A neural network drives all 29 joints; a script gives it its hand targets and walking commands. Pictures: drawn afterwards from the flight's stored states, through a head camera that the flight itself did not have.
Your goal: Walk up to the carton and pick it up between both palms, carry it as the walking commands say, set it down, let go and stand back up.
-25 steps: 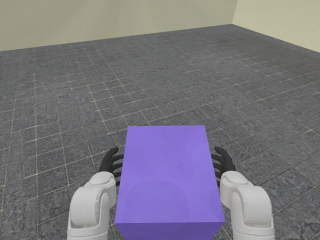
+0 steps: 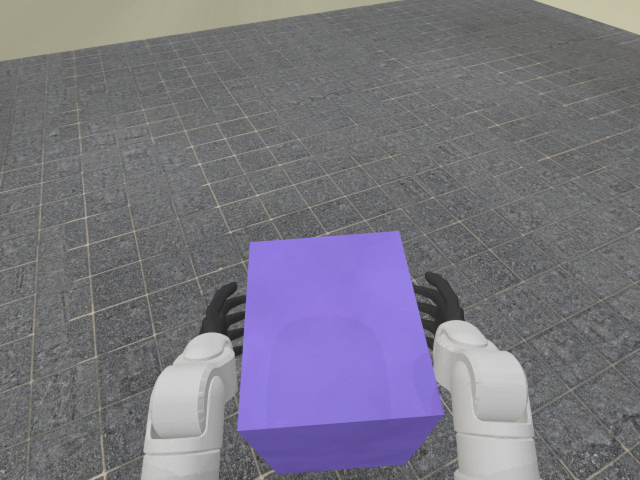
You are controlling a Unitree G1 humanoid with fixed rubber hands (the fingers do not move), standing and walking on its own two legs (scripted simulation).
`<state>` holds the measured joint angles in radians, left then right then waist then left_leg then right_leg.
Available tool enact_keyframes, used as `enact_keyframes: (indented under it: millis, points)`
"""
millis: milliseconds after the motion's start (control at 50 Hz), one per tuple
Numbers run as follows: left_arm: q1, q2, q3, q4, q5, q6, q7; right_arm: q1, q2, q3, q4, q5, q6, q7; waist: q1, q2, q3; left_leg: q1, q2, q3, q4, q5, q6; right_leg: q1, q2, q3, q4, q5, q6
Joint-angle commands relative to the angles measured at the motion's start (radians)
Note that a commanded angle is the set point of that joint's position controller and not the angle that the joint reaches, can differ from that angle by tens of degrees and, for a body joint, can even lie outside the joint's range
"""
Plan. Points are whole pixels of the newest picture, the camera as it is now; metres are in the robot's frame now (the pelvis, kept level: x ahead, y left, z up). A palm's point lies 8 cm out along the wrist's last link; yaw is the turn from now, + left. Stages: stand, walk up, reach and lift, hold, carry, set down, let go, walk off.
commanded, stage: carry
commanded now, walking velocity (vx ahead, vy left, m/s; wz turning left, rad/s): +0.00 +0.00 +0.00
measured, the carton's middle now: (333, 362) +0.28 +0.00 +0.00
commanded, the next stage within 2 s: none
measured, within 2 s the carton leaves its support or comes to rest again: neither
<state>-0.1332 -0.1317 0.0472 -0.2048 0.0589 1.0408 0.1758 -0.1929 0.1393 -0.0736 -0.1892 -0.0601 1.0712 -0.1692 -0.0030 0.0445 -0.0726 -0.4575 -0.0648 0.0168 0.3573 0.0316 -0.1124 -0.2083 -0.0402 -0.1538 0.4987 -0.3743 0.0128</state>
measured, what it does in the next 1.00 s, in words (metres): walks ahead: right foot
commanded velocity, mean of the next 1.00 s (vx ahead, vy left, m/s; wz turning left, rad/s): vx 0.44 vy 0.00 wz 0.00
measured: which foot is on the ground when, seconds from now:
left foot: down 0.00-0.64, up 0.66-1.00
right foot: down 0.00-0.38, up 0.40-0.60, down 0.62-1.00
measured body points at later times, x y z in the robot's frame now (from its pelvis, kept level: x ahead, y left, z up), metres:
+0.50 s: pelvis +0.08 -0.02 +0.01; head +0.09 -0.02 +0.46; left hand +0.37 +0.12 +0.05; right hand +0.37 -0.16 +0.06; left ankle +0.11 +0.07 -0.73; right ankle +0.01 -0.13 -0.69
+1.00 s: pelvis +0.33 -0.05 +0.00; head +0.36 -0.05 +0.45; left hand +0.62 +0.09 +0.08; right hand +0.62 -0.18 +0.08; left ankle +0.42 +0.07 -0.72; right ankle +0.16 -0.14 -0.73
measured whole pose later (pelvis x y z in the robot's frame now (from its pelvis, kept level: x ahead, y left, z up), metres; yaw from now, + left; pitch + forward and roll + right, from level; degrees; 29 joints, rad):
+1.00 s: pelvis +0.33 -0.05 +0.00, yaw +1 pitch +5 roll +2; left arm -0.14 -0.13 0.03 -0.43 0.06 1.14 0.17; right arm -0.16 0.14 -0.04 -0.43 -0.03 1.14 -0.20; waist -0.01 -0.03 -0.03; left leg -0.50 -0.02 0.06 0.53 -0.18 0.01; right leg -0.01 -0.06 -0.13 0.39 -0.43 -0.02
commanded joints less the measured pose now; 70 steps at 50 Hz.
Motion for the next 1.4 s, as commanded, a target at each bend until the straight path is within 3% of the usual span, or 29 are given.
enact_keyframes:
  millis: [0,60,80,100,180,240,320,360,380,400,420,440,480,580,600,640,660,720,960,980,1000,1020,1040,1100,1200,1260,1280,1320,1380]
  points:
    - [-0.556,-0.831,-0.483,-0.168,-0.258,-0.081,-0.161,-0.403,0.847,0.451,-0.065,0.182,-0.098,0.143,0.013,0.016,-0.382,0.312,0.103,-0.036,-0.031,-0.005,-0.094,0.048,-0.047,0.02,-0.052,-0.014,-0.066]
    - [-0.489,-0.811,-0.447,-0.064,-0.207,-0.072,-0.159,-0.447,0.814,0.445,-0.046,0.178,-0.097,0.145,0.019,0.015,-0.377,0.28,0.1,-0.051,-0.048,-0.118,-0.066,0.033,-0.025,0.014,-0.069,-0.049,-0.071]
    - [-0.54,-0.911,-0.579,-0.308,-0.311,-0.061,-0.16,-0.414,0.929,0.569,-0.238,0.25,-0.079,0.138,0.014,-0.048,-0.375,0.283,0.104,-0.051,-0.006,-0.09,-0.022,0.028,-0.048,0.047,-0.074,-0.015,-0.067]
    - [-0.508,-0.781,-0.432,-0.025,-0.196,-0.072,-0.161,-0.41,0.796,0.425,0.012,0.15,-0.096,0.142,0.015,-0.021,-0.371,0.271,0.112,-0.056,-0.037,-0.099,-0.043,0.026,-0.038,0.028,-0.053,-0.041,-0.064]
    - [-0.486,-0.851,-0.484,-0.151,-0.232,-0.071,-0.167,-0.497,0.885,0.529,-0.133,0.225,-0.092,0.153,0.044,-0.072,-0.325,0.13,0.018,0.039,0.006,-0.389,-0.08,0.122,-0.061,0.055,-0.169,-0.316,-0.108]
    - [-0.575,-0.781,-0.432,-0.089,-0.191,-0.096,-0.18,-0.522,0.843,0.476,-0.013,0.167,-0.113,0.163,0.023,-0.338,-0.103,-0.079,0.077,0.034,0.45,-0.374,0.055,-0.053,-0.365,0.368,-0.342,-0.469,-0.186]
    - [-0.555,-0.822,-0.46,-0.013,-0.187,-0.075,-0.178,-0.414,0.83,0.41,0.094,0.134,-0.102,0.167,0.0,-0.035,-0.235,0.239,0.032,0.077,0.056,-0.304,0.1,0.024,-0.18,0.082,-0.052,-0.051,-0.114]
    - [-0.658,-1.0,-0.658,-0.448,-0.35,-0.046,-0.142,-0.478,0.992,0.552,-0.284,0.317,-0.081,0.144,-0.026,0.365,-0.406,0.594,0.23,-0.34,-0.14,-0.53,0.136,-0.23,-0.013,-0.041,0.345,-0.048,-0.032]
    - [-0.548,-0.84,-0.519,-0.109,-0.202,-0.054,-0.151,-0.403,0.849,0.431,0.028,0.189,-0.088,0.16,-0.014,0.342,-0.396,0.646,0.291,-0.534,-0.187,-0.554,0.179,-0.385,0.065,0.017,0.411,-0.126,-0.038]
    - [-0.553,-0.9,-0.592,-0.262,-0.268,-0.055,-0.161,-0.399,0.92,0.525,-0.136,0.25,-0.086,0.159,-0.014,0.23,-0.371,0.701,0.353,-0.563,-0.121,-0.412,0.259,-0.509,0.03,0.097,0.497,-0.108,-0.033]
    - [-0.484,-0.753,-0.402,0.089,-0.139,-0.094,-0.18,-0.42,0.782,0.385,0.158,0.127,-0.124,0.171,-0.007,0.047,-0.413,0.718,0.342,-0.474,-0.094,-0.369,0.286,-0.493,0.004,0.131,0.502,-0.086,-0.045]
    - [-0.544,-0.912,-0.559,-0.193,-0.278,-0.1,-0.188,-0.463,0.917,0.535,-0.176,0.243,-0.138,0.163,-0.015,0.001,-0.418,0.721,0.332,-0.43,-0.09,-0.371,0.299,-0.485,-0.015,0.145,0.468,-0.1,-0.028]
    - [-0.474,-0.957,-0.572,-0.18,-0.286,-0.088,-0.187,-0.383,0.949,0.537,-0.174,0.241,-0.124,0.157,-0.017,0.041,-0.394,0.668,0.321,-0.337,-0.075,-0.288,0.326,-0.453,-0.02,0.117,0.329,-0.106,-0.018]
    - [-0.454,-0.91,-0.536,-0.142,-0.273,-0.116,-0.217,-0.37,0.894,0.549,-0.149,0.197,-0.143,0.163,0.014,0.004,-0.411,0.3,0.199,-0.065,0.111,-0.333,0.23,0.044,0.014,0.032,-0.082,0.106,-0.038]
    - [-0.5,-0.947,-0.604,-0.29,-0.334,-0.1,-0.208,-0.378,0.957,0.592,-0.246,0.243,-0.125,0.149,0.015,-0.037,-0.402,0.119,0.15,-0.05,0.193,-0.37,0.192,0.203,-0.067,0.133,-0.111,0.082,-0.061]
    - [-0.387,-0.894,-0.525,-0.21,-0.284,-0.061,-0.193,-0.379,0.91,0.599,-0.242,0.229,-0.075,0.139,0.03,-0.427,-0.199,-0.393,0.023,0.078,0.507,-0.486,0.095,0.362,-0.41,0.636,-0.319,0.048,-0.203]
    - [-0.357,-0.775,-0.432,-0.054,-0.193,-0.073,-0.196,-0.361,0.824,0.533,-0.044,0.164,-0.075,0.154,0.035,-0.311,-0.155,-0.436,0.068,0.047,0.601,-0.478,0.075,0.341,-0.406,0.625,-0.322,0.086,-0.24]
    - [-0.495,-0.952,-0.559,-0.316,-0.321,-0.064,-0.198,-0.477,0.999,0.652,-0.294,0.283,-0.074,0.141,0.023,-0.145,-0.189,-0.354,0.134,0.017,0.572,-0.359,0.05,0.336,-0.335,0.388,-0.314,0.137,-0.189]
    - [-0.353,-0.876,-0.536,-0.4,-0.339,0.074,-0.153,-0.332,0.945,0.648,-0.403,0.309,0.06,0.078,0.004,-0.248,-0.395,0.233,-0.086,0.276,0.034,-0.173,0.094,0.398,-0.154,-0.036,0.189,1.26,-0.049]
    - [-0.33,-0.869,-0.552,-0.375,-0.324,0.084,-0.152,-0.276,0.934,0.625,-0.374,0.303,0.068,0.083,-0.037,-0.138,-0.491,0.553,0.002,0.149,-0.003,-0.104,0.134,0.147,-0.129,-0.047,0.39,1.029,-0.037]
    - [-0.364,-0.893,-0.573,-0.419,-0.339,0.085,-0.159,-0.298,0.937,0.632,-0.399,0.302,0.069,0.09,-0.044,0.066,-0.552,0.828,0.259,-0.204,0.005,-0.121,0.236,-0.182,-0.057,-0.022,0.631,0.47,-0.024]
    - [-0.403,-0.929,-0.61,-0.458,-0.358,0.083,-0.162,-0.317,0.955,0.618,-0.404,0.297,0.057,0.087,-0.02,0.365,-0.534,1.015,0.444,-0.543,-0.005,0.316,0.356,-0.521,0.085,0.048,0.84,-0.173,0.0]
    - [-0.383,-0.921,-0.604,-0.461,-0.355,0.079,-0.151,-0.313,0.968,0.624,-0.432,0.322,0.055,0.094,-0.027,0.247,-0.579,1.029,0.411,-0.503,0.067,0.427,0.388,-0.607,0.026,0.193,0.894,-0.132,0.002]
    - [-0.374,-0.956,-0.608,-0.392,-0.353,0.08,-0.158,-0.294,0.99,0.609,-0.381,0.304,0.063,0.106,-0.024,0.042,-0.443,0.804,0.361,-0.294,0.019,0.251,0.286,-0.546,-0.04,0.16,0.54,-0.074,-0.003]
    - [-0.381,-0.959,-0.606,-0.383,-0.352,0.068,-0.165,-0.258,0.958,0.615,-0.377,0.276,0.049,0.112,-0.009,0.131,-0.352,0.45,0.289,-0.06,-0.042,-0.045,0.244,-0.223,0.017,0.004,0.119,0.101,-0.013]
    - [-0.391,-0.947,-0.613,-0.421,-0.358,0.064,-0.168,-0.273,0.948,0.638,-0.42,0.278,0.041,0.109,0.0,0.01,-0.417,0.284,0.215,0.038,0.147,-0.178,0.161,0.12,0.007,0.029,-0.079,0.255,-0.029]
    - [-0.353,-0.93,-0.573,-0.379,-0.334,0.074,-0.161,-0.307,0.947,0.651,-0.396,0.288,0.061,0.106,0.02,-0.096,-0.405,0.113,0.146,0.105,0.326,-0.123,0.114,0.296,-0.082,0.137,-0.11,0.203,-0.064]
    - [-0.288,-0.846,-0.524,-0.276,-0.283,0.112,-0.148,-0.285,0.87,0.627,-0.324,0.256,0.1,0.105,0.025,-0.329,-0.284,-0.335,0.007,0.093,0.704,-0.585,0.058,0.407,-0.444,0.709,-0.252,0.384,-0.257]
    - [-0.395,-0.927,-0.556,-0.337,-0.314,0.1,-0.163,-0.362,0.975,0.65,-0.326,0.289,0.094,0.118,0.023,-0.157,-0.261,-0.22,0.16,-0.007,0.569,-0.453,0.058,0.252,-0.33,0.378,-0.261,0.203,-0.191]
